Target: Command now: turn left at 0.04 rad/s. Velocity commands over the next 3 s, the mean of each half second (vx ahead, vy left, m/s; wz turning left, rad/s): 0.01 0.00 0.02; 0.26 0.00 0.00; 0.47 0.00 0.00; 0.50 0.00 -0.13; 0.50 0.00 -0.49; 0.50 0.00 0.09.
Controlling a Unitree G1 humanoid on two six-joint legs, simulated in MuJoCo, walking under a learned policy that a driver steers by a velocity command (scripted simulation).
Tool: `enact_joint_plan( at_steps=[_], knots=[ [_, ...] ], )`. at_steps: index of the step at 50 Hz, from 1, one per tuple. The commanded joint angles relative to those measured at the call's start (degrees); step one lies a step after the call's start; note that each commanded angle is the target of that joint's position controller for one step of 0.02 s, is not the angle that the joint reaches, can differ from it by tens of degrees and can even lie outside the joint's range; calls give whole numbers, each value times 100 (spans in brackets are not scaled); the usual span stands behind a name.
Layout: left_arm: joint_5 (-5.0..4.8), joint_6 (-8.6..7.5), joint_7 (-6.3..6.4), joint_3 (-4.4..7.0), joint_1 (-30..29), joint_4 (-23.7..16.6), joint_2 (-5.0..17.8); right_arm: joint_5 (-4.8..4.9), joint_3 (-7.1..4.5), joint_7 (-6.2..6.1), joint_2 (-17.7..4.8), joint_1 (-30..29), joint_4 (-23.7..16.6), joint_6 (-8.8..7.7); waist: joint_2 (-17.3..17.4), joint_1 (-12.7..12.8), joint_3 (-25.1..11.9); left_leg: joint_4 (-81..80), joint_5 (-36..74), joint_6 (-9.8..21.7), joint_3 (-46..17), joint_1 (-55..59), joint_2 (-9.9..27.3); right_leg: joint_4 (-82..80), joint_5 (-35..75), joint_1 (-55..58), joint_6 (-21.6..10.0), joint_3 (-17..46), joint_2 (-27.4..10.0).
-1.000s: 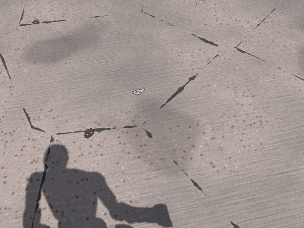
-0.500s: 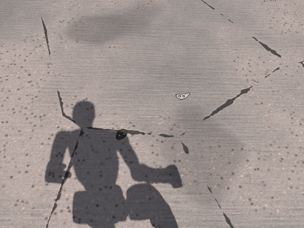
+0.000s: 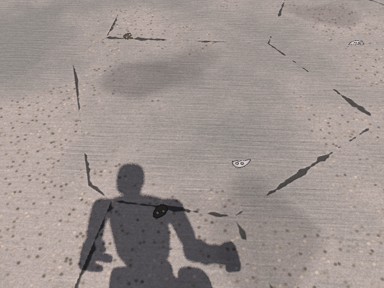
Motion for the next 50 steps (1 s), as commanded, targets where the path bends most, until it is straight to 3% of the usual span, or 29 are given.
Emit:
enact_joint_plan(
  at_steps=[1, 15, 27, 29, 31, 34, 35, 37, 38, 39, 40, 41, 42, 43, 44, 45, 47, 50],
  knots=[
    [-9, -42, 17, 162, -33, -289, 688, 12, -142, -35, -514, -102, -355, -88, 30, 53, -394, -445, 1309, 168, -383, 48, 429, -385, 1297, 359, -248, 301, -320],
    [-20, -37, -9, 125, -73, 164, 616, 32, -173, -145, -517, -27, -62, -70, 0, 31, -190, -541, 1277, 94, -376, 293, 457, -590, 987, 291, -210, 254, -210],
    [-32, -32, 31, 100, 32, 711, 600, 47, -172, -194, -473, 32, 447, -80, 0, 46, -31, -705, 1099, 29, -284, 378, 414, -808, 676, 247, -222, 231, -156],
    [-69, -5, 47, 116, 205, 860, 632, 77, -177, -209, -458, 176, 612, -64, -75, 56, -28, -664, -447, 84, -92, 265, 210, -901, -798, 189, -325, 183, -44],
    [-146, -17, 82, 163, 324, 872, 785, 147, -196, -220, -517, 150, 611, -124, -267, 112, 423, -436, -1972, 197, 30, -415, 118, -1150, -2465, -60, -649, 626, -269],
    [-191, -185, 77, 296, 730, 996, 1180, 260, -148, -130, -288, -124, 511, -405, -1036, 211, 720, 769, -913, 148, 528, -1175, 163, -2162, -3262, 264, -1386, 2467, -1574],
    [-176, -214, 70, 309, 670, 960, 1187, 261, -154, -99, -320, -211, 508, -469, -996, 205, 781, 1019, -727, 201, 445, -1133, 354, -2320, -3046, 84, -1521, 2769, -1810],
    [-210, -232, 15, 285, 302, 828, 1110, 258, -163, -34, -284, 74, 637, -547, -931, -67, 695, 514, -848, 364, 534, -473, 441, -2255, -2448, -262, -1317, 2265, -1633],
    [-268, -209, -18, 268, -5, 744, 1069, 262, -173, -16, -239, 429, 812, -571, -916, -308, 631, -230, -568, 429, 686, 467, 342, -2076, -2112, -741, -1091, 1694, -1294],
    [-269, -192, -33, 243, -86, 707, 965, 242, -236, -19, -306, 863, 1068, -566, -763, -459, 485, -539, -81, 371, 760, 1277, 170, -1639, -1666, -1066, -882, 1174, -892],
    [-234, -217, -43, 172, -175, 646, 734, 219, -307, -30, -477, 1365, 1254, -556, -214, -609, 294, -864, -179, 441, 133, 1845, 512, -680, -1034, -1401, -645, 640, -516],
    [-209, -298, -63, 78, -237, 495, 362, 216, -427, -57, -958, 2019, 1364, -564, 1265, -720, 45, -1855, -1213, 967, -1902, 2554, 1642, 1257, -593, -2281, -274, -265, 123],
    [-280, -408, -53, 127, -425, 299, 543, 139, -427, 32, -1165, 2238, 1381, -632, 1750, -769, 204, -2437, -1480, 1625, -3639, 2538, 2491, 2511, -1465, -3157, -294, 12, 311],
    [-350, -469, -87, 180, -329, 329, 763, 102, -286, 42, -762, 1752, 1255, -700, 947, -462, 484, -2320, -1469, 1611, -3346, 2395, 2503, 3251, -1235, -3557, -433, 359, -107],
    [-369, -508, -139, 168, -151, 420, 732, 106, -223, 55, -578, 1452, 1141, -736, 640, -308, 478, -2306, -1229, 1394, -2713, 2375, 2251, 3391, -653, -3644, -566, 396, -309],
    [-300, -536, -158, 177, -128, 469, 707, 127, -208, 73, -618, 1253, 1070, -731, 409, -233, 437, -2373, -768, 1200, -2211, 2324, 2075, 3255, -179, -3623, -600, 315, -452],
    [-195, -525, -214, 201, -271, 445, 656, 105, -115, 66, -447, 1262, 1085, -658, 377, -195, 405, -2499, 480, 978, -1403, 2108, 1815, 2784, 423, -3329, -505, 197, -634],
    [-138, -471, -273, 123, -720, 269, 406, 97, -101, -22, -514, 1556, 1198, -572, 431, -314, 440, -2561, 1660, 971, -598, 1877, 1535, 1869, 941, -3108, -234, -137, -521]
  ],
)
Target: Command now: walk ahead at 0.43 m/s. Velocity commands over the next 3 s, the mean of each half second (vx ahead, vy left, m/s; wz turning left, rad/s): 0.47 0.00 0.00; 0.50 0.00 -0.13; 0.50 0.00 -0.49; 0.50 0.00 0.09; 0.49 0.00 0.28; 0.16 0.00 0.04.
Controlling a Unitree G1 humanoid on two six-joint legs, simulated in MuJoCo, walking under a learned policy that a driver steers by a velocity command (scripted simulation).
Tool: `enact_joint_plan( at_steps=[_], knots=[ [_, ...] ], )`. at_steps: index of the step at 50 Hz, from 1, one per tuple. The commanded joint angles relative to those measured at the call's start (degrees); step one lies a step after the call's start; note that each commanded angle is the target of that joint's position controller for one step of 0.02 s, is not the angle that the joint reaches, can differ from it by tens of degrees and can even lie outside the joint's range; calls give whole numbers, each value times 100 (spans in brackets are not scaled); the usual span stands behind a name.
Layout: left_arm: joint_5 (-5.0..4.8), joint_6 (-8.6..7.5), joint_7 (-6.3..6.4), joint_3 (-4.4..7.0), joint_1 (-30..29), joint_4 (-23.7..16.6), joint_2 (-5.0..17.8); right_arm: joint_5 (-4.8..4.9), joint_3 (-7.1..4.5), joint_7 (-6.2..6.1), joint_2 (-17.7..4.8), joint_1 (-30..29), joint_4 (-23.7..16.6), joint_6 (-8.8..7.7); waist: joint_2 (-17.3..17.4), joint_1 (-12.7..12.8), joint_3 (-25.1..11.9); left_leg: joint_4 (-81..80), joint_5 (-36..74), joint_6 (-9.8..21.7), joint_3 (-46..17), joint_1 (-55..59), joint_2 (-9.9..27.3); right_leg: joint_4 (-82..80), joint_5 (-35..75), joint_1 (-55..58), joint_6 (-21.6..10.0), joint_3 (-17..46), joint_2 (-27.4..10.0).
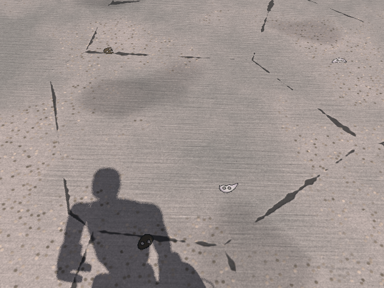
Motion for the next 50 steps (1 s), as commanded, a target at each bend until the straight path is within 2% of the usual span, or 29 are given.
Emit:
enact_joint_plan(
  at_steps=[1, 5, 8, 10, 11, 12, 13, 14, 15, 16, 17, 19, 20, 21, 26, 30, 35, 38, 39, 40, 41, 42, 43, 44, 45, 46, 47, 48, 50],
  knots=[
    [58, -58, -56, -50, -950, -586, 44, -8, -114, -97, -828, 130, -209, 3, 625, -91, 662, -873, 1560, 829, -949, 246, 1275, -1040, 696, -1153, 196, -67, -94],
    [-7, -34, -107, -126, -1616, -879, 48, 38, -152, -151, -1055, 344, -104, -10, 775, -211, 843, -1122, 1326, 808, -641, -290, 1301, -2278, 1466, -228, 237, -247, 180],
    [-29, -45, -160, -88, -1700, -1028, 259, 110, -187, -151, -1071, 273, -24, 1, 785, -26, 893, -933, 1796, 691, -572, 219, 1575, -2666, 1402, -128, 3, -69, 166],
    [-15, -69, -175, 14, -1302, -979, 487, 78, -235, -150, -1189, 116, -54, 58, 877, 278, 505, -294, 3411, 555, -447, 591, 1638, -2708, 1091, 505, -188, -177, 355],
    [-16, -58, -151, 116, -704, -827, 657, 44, -249, -148, -1226, 33, -76, 108, 949, 607, 71, 466, 4499, 461, -306, 598, 1532, -2655, 929, 1306, -316, -315, 544],
    [-34, -26, -110, 249, 290, -531, 872, 5, -216, -148, -1154, -16, -122, 158, 903, 1060, -528, 1643, 4805, 297, -119, 182, 1274, -2639, 915, 2610, -475, -334, 591],
    [37, 9, -46, 353, 1321, -329, 1285, -102, -118, -144, -934, 100, -264, 167, 151, 1300, -1358, 3542, 2916, 130, 44, -1209, 921, -2529, 549, 4429, -835, 1069, -577],
    [83, 19, -119, 369, 1637, -170, 1486, -4, 113, -63, -10, 917, -221, 41, -1593, 782, -2286, 5475, -1478, -168, -298, -3119, -187, -3620, -1349, 5909, -1732, 4064, -1813],
    [37, -8, -133, 214, 1332, -215, 915, 162, -21, -47, -646, 422, -204, -106, -1039, 949, -1704, 6190, -1645, -24, -880, -3749, 53, -4246, -1926, 5449, -1471, 4418, -1623],
    [32, -43, -116, 144, 779, -312, 688, 288, -120, -40, -1001, -235, -430, -195, -686, 838, -772, 6282, -1137, 93, -696, -4123, 345, -4311, -1512, 4576, -1219, 3500, -1491],
    [78, -73, -126, 96, 290, -416, 582, 233, -137, -93, -1065, -633, -504, -225, 24, 647, -336, 6000, -569, 145, -567, -3804, 663, -4437, -639, 3601, -1051, 2746, -1259],
    [222, -145, -159, 38, -2, -426, 375, 88, -184, -132, -916, -574, -502, -154, -40, 276, -154, 5522, -74, 133, -587, -3119, 1015, -4616, 614, 2538, -1013, 1869, -936],
    [211, -139, -174, 1, -23, -362, 233, 92, -197, -142, -807, -506, -498, -74, -120, 150, -131, 5364, 41, 149, -547, -3008, 1053, -4798, 470, 2358, -974, 1596, -748],
    [196, -148, -154, 30, 2, -325, 389, 117, -172, -146, -662, -405, -496, -17, -279, 60, -95, 5195, 21, 99, -526, -2965, 1105, -4954, 374, 2147, -1111, 1532, -837],
    [141, -124, 27, 75, 552, -149, 645, -11, -198, -137, -777, -1559, -884, 37, 77, 288, 400, 3656, 1230, -201, -395, -3912, 1190, -5261, 872, 2251, -1119, 1025, -771],
    [79, -66, 90, 68, 1010, -28, 724, 27, -104, -37, -608, -2394, -1110, -41, 34, 572, 448, 2244, 2238, -207, -78, -3558, 891, -5231, 1187, 2423, -880, 496, -535],
    [38, 85, 107, 89, 1544, 206, 774, 96, -40, 140, -665, -3174, -1442, -100, -8, 774, 612, 1484, 1890, -90, -55, -3750, 703, -4810, 1466, 3455, -850, 525, -896],
    [28, 178, 131, 141, 1474, 201, 885, 97, -110, 207, -910, -2939, -1483, -145, -196, 486, 382, 1234, 1194, 127, 29, -3109, 488, -4206, 2678, 3838, -705, 612, -1054],
    [26, 205, 130, 144, 1354, 167, 920, 89, -200, 191, -1076, -2412, -1362, -163, -277, 152, 65, 1112, 1107, 243, 161, -2285, 304, -3612, 3607, 3753, -621, 556, -931],
    [64, 218, 126, 85, 1266, 98, 791, 73, -352, 144, -1382, -1384, -1068, -175, -224, -326, -586, 1171, 1282, 438, 123, -795, 339, -2498, 3813, 3240, -461, 374, -609],
    [191, 194, 129, -26, 1273, -109, 541, -27, -475, 67, -1867, -241, -872, -161, 454, -665, -1587, 1407, 1381, 811, -1181, 1124, 1547, -616, 2016, 1920, -256, 117, -157],
    [79, 72, 74, -221, 2084, -70, -228, -36, -498, 104, -2040, -85, -729, -111, 1999, -209, -2367, 687, 172, 1596, -3747, 2794, 2723, 1125, -1949, -191, 24, 263, 774],
    [-89, -14, 80, -36, 1651, -5, 553, -9, -336, 93, -1397, -230, -813, -111, 1257, -440, -1909, 339, -415, 1329, -3709, 2370, 2528, 1711, -2039, -720, -38, 915, 478],
    [-194, -55, 91, 59, 1122, -184, 803, -3, -259, 63, -1171, -709, -881, -129, 1031, -363, -1028, 193, -139, 1035, -2742, 1555, 2348, 1730, -1481, -990, -92, 796, 217],
    [-169, -45, 139, 64, 899, -218, 719, -20, -213, 65, -1050, -1137, -932, -153, 608, -166, -604, -17, 384, 908, -2108, 730, 2143, 1513, -952, -752, -52, 681, -55],
    [-87, 7, 170, 105, 831, -214, 627, -41, -176, 78, -889, -1398, -930, -175, 513, -12, -243, -269, 658, 830, -1585, 122, 1941, 1233, -615, -563, -21, 667, -201],
    [-56, 76, 160, 121, 975, -173, 504, -107, -151, 102, -793, -1465, -894, -215, 693, 135, -119, -347, 1321, 693, -1105, -327, 1766, 1080, -399, -139, -25, 757, -327],
    [-83, 154, 144, 104, 1150, -171, 296, -119, -170, 102, -817, -1557, -849, -221, 828, 294, -149, -521, 1203, 774, -898, -456, 1749, 1000, -292, -29, 21, 699, -363],
    [-97, 293, 149, 136, 1031, -247, 247, -119, -188, 71, -826, -1601, -787, -247, 633, 365, 74, -761, 1364, 795, -407, -722, 1668, 906, -52, -196, 51, 673, -401]
  ],
)
Over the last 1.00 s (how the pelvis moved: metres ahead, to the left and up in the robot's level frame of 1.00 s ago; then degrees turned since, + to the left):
0.10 0.02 0.02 0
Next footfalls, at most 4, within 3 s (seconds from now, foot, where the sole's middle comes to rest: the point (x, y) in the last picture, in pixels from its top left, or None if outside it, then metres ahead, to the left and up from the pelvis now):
0.24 right None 0.32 -0.15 -0.78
0.80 left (159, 257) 0.64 0.09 -0.78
1.36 right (228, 197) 0.89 -0.19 -0.78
1.92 left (203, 131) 1.27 -0.11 -0.78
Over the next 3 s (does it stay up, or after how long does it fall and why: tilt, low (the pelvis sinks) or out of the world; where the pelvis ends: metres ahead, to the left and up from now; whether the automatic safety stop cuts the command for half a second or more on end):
stays up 1.55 -0.26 -0.02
